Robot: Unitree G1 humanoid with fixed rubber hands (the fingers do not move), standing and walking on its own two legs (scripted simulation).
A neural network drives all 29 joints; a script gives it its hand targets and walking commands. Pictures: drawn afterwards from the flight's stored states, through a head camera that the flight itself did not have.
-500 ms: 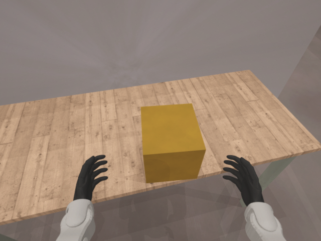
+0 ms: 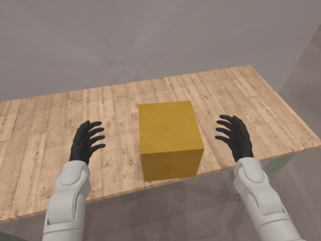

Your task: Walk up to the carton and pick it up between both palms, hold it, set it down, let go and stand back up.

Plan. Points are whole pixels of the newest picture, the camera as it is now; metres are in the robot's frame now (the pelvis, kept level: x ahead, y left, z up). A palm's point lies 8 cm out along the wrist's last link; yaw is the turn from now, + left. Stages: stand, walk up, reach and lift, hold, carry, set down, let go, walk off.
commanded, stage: reach and lift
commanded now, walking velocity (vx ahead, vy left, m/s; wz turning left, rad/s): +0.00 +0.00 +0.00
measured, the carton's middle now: (167, 141) +0.40 +0.03 -0.03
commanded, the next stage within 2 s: none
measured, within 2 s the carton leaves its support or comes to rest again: neither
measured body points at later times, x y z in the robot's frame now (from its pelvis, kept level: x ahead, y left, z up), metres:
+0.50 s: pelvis -0.01 +0.00 +0.00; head +0.02 +0.01 +0.45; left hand +0.37 +0.23 +0.12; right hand +0.41 -0.12 +0.12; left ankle -0.01 +0.13 -0.75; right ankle +0.00 -0.12 -0.75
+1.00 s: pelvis +0.00 +0.00 -0.01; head +0.05 +0.02 +0.44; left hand +0.36 +0.21 +0.01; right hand +0.40 -0.10 +0.02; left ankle -0.01 +0.13 -0.75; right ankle +0.00 -0.12 -0.75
